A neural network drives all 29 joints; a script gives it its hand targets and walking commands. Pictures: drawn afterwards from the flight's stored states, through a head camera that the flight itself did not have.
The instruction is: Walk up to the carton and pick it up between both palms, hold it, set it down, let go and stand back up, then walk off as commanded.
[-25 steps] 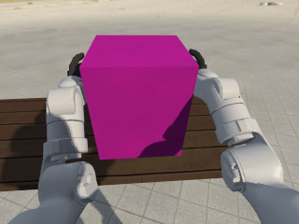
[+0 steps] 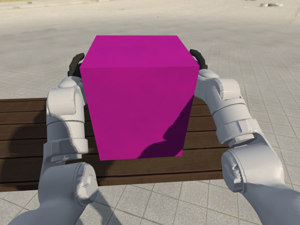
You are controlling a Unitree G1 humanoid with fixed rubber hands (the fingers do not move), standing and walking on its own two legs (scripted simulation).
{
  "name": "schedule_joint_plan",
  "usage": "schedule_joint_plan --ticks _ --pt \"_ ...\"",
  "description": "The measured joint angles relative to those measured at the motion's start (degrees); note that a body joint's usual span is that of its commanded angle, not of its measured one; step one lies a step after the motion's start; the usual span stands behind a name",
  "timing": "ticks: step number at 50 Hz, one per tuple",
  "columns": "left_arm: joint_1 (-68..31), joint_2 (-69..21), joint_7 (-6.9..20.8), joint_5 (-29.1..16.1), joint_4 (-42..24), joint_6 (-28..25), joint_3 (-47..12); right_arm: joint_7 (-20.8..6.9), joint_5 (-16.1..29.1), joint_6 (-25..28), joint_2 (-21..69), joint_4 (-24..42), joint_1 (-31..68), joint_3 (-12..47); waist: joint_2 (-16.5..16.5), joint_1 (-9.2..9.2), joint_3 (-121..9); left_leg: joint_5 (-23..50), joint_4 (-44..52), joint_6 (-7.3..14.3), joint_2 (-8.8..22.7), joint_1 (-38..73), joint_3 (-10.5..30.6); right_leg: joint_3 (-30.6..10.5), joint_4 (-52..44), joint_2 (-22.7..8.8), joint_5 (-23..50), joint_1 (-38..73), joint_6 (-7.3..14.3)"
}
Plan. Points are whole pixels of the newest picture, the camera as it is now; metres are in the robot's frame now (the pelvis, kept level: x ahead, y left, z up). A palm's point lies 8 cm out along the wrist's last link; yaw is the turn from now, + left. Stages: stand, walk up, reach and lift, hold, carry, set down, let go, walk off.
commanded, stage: hold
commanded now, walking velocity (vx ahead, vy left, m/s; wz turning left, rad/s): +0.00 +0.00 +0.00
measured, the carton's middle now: (139, 96) +0.37 +0.02 +0.24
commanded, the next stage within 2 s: set down in 1.50 s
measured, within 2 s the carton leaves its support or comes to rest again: neither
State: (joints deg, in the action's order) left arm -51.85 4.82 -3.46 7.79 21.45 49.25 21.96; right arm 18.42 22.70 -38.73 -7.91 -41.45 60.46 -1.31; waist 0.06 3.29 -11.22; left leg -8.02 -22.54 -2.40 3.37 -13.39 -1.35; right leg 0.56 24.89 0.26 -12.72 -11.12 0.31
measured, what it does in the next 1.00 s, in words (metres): stands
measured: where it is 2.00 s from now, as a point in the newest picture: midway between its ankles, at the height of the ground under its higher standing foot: outside the picture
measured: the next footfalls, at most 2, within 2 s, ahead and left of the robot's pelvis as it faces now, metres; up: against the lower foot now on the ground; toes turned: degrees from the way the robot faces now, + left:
none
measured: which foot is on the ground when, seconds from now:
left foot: down 0.00-1.00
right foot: down 0.00-1.00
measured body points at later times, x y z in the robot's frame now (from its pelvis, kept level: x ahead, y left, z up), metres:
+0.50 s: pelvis +0.00 +0.00 +0.00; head -0.08 +0.00 +0.44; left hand +0.39 +0.17 +0.29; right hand +0.39 -0.14 +0.29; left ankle +0.04 +0.15 -0.74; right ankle +0.01 -0.11 -0.74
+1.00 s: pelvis +0.00 +0.00 +0.00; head -0.08 +0.00 +0.44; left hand +0.39 +0.17 +0.29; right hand +0.39 -0.14 +0.29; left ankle +0.04 +0.15 -0.74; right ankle +0.01 -0.11 -0.74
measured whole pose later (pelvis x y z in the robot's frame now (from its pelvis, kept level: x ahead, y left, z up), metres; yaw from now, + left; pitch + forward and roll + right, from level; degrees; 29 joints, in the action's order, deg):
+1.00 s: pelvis +0.00 +0.00 +0.00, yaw +0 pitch -1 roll +0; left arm -51.9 4.8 -3.5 7.8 21.4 49.2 22.0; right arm 18.4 22.7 -38.7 -7.9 -41.5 60.5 -1.3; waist 0.2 3.4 -11.2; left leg -8.1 -22.5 -2.4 3.4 -13.4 -1.3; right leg 0.5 24.9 0.3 -12.7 -11.1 0.3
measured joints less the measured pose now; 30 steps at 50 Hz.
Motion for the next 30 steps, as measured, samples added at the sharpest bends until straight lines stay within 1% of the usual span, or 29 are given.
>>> schedule_joint_plan --ticks 30 --pt "0.00 0.00 0.00 0.01 0.00 0.00 0.00 0.00 0.00 -0.01 0.00 0.00 0.00 0.00 0.02 0.09 0.00 -0.05 0.01 0.00 -0.01 0.00 0.02 -0.04 -0.02 0.02 -0.02 0.00 0.00"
